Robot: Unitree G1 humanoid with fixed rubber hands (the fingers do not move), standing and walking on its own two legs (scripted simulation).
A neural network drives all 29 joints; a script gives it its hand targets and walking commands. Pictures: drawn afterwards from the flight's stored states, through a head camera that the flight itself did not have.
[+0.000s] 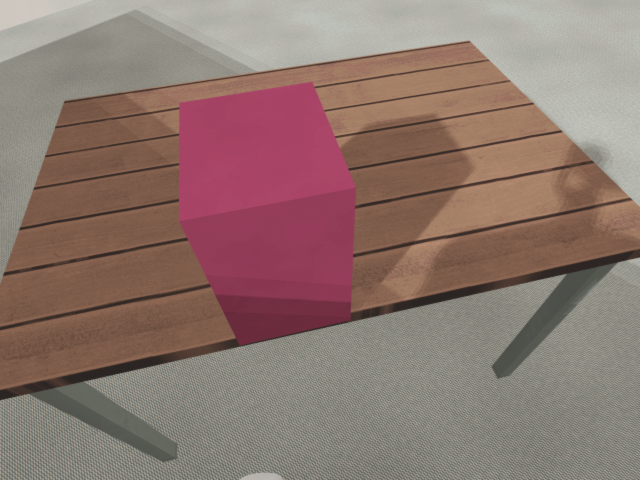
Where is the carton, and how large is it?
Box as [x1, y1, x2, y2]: [179, 82, 355, 344]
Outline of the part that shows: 312,82 179,103 179,221 239,344 244,344 349,320 350,317 355,186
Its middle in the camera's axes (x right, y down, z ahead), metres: -0.07 -0.03 +0.54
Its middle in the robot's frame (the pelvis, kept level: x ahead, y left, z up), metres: +0.43 +0.08 +0.07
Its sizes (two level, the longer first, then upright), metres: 0.204 0.170 0.278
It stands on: a table, 0.71 m high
